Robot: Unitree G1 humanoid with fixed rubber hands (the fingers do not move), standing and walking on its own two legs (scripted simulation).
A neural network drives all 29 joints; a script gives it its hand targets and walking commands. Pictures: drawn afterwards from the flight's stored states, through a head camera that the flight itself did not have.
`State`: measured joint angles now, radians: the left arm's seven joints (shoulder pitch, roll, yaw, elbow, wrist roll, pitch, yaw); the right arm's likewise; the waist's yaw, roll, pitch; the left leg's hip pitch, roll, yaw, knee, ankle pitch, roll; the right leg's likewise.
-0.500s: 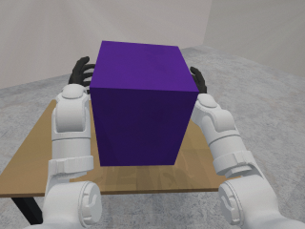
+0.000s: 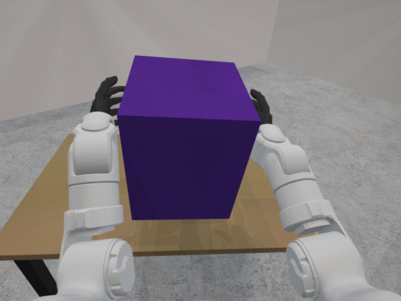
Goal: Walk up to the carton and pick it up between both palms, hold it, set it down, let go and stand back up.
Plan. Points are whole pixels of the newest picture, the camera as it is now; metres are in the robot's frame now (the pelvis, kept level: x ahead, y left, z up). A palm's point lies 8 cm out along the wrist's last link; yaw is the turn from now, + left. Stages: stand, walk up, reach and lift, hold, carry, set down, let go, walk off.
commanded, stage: hold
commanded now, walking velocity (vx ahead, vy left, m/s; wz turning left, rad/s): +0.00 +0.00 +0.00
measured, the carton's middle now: (183, 140) +0.38 +0.01 +0.20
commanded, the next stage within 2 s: none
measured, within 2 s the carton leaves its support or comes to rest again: neither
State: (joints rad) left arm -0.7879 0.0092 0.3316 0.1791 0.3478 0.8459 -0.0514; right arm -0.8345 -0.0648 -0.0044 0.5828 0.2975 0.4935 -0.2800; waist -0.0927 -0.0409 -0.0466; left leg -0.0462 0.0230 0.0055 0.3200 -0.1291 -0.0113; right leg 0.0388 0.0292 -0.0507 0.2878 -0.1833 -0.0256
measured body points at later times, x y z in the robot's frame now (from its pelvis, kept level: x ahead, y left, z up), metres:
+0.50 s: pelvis +0.00 +0.01 +0.00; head -0.07 +0.03 +0.44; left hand +0.38 +0.16 +0.26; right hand +0.38 -0.14 +0.24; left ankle +0.04 +0.13 -0.75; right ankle +0.00 -0.10 -0.75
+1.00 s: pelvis +0.00 +0.00 +0.00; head -0.08 +0.03 +0.44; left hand +0.38 +0.16 +0.26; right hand +0.38 -0.14 +0.24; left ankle +0.04 +0.13 -0.75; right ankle +0.00 -0.10 -0.75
